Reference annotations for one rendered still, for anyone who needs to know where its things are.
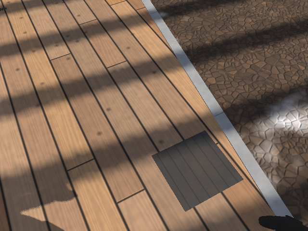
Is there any right robot hand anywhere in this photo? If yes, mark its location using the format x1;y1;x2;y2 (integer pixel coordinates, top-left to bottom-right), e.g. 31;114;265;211
258;215;308;231

